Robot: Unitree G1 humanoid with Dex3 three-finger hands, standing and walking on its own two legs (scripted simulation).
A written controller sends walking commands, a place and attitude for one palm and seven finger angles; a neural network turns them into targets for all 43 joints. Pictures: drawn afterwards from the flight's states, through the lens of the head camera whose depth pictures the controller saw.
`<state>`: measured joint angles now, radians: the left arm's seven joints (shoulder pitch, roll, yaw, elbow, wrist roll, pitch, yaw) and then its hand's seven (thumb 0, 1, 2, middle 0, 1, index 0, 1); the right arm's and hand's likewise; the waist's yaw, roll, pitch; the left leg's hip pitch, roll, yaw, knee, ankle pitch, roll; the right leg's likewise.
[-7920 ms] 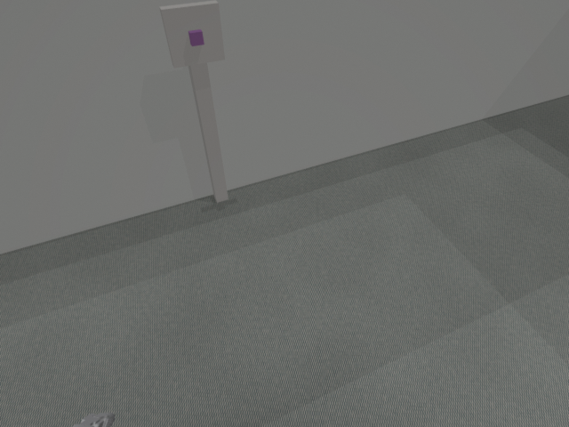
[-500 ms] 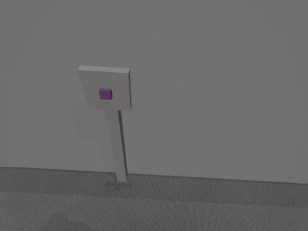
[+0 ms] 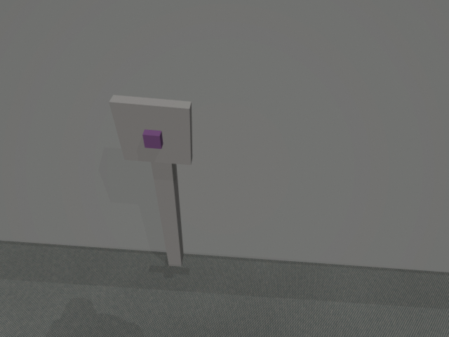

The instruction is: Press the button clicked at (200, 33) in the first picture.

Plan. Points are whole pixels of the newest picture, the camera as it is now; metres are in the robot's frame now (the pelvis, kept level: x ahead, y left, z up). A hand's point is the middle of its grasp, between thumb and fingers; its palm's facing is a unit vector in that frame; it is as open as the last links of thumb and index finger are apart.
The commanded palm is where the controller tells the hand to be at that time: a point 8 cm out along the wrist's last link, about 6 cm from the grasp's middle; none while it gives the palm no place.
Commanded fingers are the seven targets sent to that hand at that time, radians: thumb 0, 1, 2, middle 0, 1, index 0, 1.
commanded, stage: shuffle to correct the standing spot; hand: left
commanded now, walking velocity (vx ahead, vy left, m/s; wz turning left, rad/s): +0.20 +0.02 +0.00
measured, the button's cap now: (153, 138) +0.54 +0.22 +0.04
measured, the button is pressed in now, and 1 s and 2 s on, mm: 0 0 0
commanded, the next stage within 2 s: come to a stop and stand still in 0.12 s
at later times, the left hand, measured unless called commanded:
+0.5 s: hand out of the picture +0.06 +0.19 -0.18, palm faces +0.05 -0.99 -0.14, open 7.4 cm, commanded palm none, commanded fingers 0.00 0.90 0.90 -0.20 -0.30 -0.20 -0.30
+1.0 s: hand out of the picture +0.13 +0.19 -0.14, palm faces +0.03 -0.96 -0.29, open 7.4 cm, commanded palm none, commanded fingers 0.00 0.90 0.90 -0.20 -0.30 -0.20 -0.30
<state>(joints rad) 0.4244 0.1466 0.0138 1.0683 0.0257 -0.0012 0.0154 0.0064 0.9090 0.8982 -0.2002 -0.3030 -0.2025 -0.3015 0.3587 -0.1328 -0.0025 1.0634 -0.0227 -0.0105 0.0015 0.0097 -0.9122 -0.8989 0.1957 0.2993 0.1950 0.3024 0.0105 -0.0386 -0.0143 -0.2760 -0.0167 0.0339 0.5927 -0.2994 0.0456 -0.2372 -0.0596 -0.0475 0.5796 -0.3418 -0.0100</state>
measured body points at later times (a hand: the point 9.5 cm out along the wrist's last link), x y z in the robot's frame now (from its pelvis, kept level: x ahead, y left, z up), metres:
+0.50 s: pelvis +0.08 +0.03 +0.01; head +0.09 +0.06 +0.46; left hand +0.06 +0.24 -0.16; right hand +0.12 -0.21 -0.13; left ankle +0.08 +0.08 -0.73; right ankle +0.06 -0.12 -0.70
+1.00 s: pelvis +0.04 -0.03 +0.00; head +0.02 -0.03 +0.45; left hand +0.13 +0.24 -0.12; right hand +0.10 -0.30 -0.13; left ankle +0.08 +0.08 -0.73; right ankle +0.07 -0.12 -0.73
